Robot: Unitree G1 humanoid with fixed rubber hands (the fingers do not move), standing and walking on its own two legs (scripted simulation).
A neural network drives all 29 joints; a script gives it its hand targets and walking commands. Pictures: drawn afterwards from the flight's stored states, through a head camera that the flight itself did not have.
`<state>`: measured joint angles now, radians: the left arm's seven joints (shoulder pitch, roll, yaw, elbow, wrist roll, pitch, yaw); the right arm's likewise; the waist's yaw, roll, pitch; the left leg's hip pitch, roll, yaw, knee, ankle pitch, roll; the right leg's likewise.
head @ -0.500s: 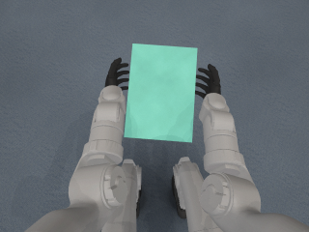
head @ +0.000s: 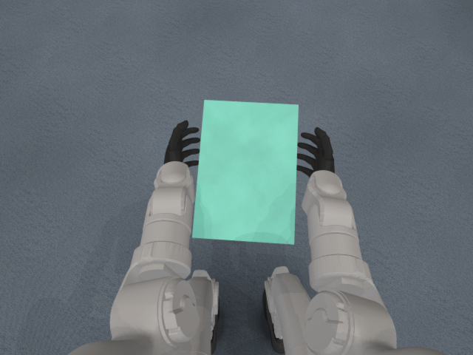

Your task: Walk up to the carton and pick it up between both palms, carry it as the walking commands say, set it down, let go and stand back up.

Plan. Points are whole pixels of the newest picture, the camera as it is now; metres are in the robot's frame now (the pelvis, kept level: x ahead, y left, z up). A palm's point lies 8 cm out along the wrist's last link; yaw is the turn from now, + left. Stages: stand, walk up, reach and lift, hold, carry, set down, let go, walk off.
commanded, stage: reach and lift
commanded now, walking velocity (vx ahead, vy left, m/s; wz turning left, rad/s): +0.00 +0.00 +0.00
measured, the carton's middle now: (246, 176) +0.42 -0.02 -0.12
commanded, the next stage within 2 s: none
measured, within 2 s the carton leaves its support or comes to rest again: neither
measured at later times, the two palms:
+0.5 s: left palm (167, 157) +0.40 +0.11 +0.04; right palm (339, 161) +0.38 -0.14 +0.05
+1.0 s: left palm (154, 143) +0.38 +0.11 +0.11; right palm (363, 144) +0.37 -0.14 +0.12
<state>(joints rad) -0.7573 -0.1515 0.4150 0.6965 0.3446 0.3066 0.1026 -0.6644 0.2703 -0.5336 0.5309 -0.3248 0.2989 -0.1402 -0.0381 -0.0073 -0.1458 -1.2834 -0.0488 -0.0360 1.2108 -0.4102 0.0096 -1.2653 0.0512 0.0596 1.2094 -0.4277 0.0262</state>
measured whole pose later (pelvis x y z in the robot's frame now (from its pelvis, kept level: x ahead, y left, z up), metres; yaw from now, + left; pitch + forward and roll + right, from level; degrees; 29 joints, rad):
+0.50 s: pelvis +0.01 +0.00 +0.07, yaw +0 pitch +19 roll +0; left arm -0.64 -0.20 0.42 0.62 0.38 0.32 0.06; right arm -0.59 0.27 -0.50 0.52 -0.36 0.31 -0.11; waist -0.04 -0.01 -0.06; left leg -0.91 -0.05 -0.04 0.87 -0.30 0.02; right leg -0.89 0.04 0.08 0.88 -0.31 0.02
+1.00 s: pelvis +0.03 +0.01 +0.11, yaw +0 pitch +7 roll +0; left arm -0.50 -0.23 0.37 0.52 0.37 0.41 0.04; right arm -0.50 0.24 -0.43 0.51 -0.37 0.41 -0.06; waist -0.05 -0.02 0.00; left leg -0.48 -0.05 -0.04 0.55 -0.20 0.03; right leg -0.47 0.02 0.09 0.56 -0.22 0.03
